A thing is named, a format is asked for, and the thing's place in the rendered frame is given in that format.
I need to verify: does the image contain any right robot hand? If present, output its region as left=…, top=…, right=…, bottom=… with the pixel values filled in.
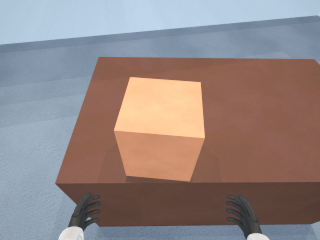
left=225, top=194, right=263, bottom=240

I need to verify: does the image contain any pedestal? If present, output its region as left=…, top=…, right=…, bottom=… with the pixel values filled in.
left=55, top=57, right=320, bottom=227

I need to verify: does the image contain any left robot hand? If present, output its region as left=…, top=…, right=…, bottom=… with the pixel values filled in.
left=68, top=192, right=101, bottom=231

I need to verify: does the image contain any left robot forearm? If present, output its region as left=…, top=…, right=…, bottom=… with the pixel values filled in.
left=58, top=226, right=84, bottom=240

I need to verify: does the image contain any carton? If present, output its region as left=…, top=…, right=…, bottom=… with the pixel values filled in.
left=114, top=77, right=205, bottom=182

